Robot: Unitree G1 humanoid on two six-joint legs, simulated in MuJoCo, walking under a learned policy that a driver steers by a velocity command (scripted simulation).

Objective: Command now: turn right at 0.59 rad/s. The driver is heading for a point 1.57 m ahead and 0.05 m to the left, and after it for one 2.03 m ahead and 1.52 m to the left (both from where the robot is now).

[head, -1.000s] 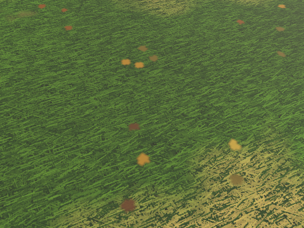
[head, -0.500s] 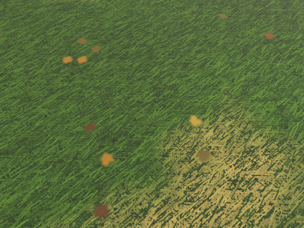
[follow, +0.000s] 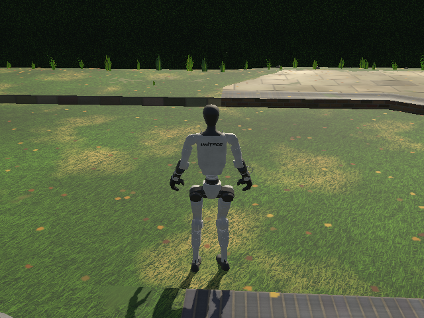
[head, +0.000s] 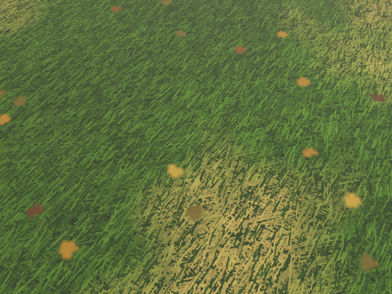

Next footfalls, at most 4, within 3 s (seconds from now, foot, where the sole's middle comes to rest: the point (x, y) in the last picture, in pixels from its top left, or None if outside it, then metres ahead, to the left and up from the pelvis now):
0.38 right None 0.01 -0.14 -0.77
0.82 left None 0.30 0.07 -0.77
1.36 right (263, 255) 0.59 -0.20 -0.77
1.88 left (207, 176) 0.91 -0.01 -0.77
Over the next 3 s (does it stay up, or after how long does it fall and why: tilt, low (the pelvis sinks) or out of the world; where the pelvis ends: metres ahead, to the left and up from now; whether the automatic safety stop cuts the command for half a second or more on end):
stays up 1.31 -0.11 -0.02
